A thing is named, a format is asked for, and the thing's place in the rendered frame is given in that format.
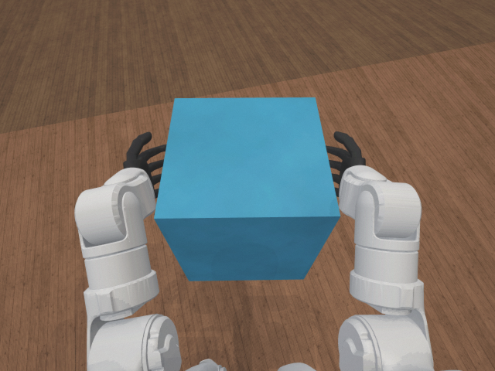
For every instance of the right robot upper arm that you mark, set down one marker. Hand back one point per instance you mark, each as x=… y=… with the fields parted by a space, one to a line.
x=383 y=343

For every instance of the robot right forearm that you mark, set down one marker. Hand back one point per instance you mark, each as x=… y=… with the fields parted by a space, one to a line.
x=387 y=232

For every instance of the robot left hand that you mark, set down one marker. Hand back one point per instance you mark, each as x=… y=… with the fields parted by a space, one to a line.
x=136 y=160

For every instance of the left robot upper arm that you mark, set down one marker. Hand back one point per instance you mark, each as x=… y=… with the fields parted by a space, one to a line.
x=145 y=343

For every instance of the robot left shin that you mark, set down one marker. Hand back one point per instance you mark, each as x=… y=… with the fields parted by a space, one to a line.
x=208 y=360

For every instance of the carton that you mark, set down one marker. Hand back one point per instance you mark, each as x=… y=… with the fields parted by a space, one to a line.
x=246 y=191

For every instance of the robot left forearm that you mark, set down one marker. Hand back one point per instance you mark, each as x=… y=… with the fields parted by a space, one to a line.
x=113 y=241

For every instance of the robot right hand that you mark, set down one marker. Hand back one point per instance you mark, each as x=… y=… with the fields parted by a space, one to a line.
x=350 y=157

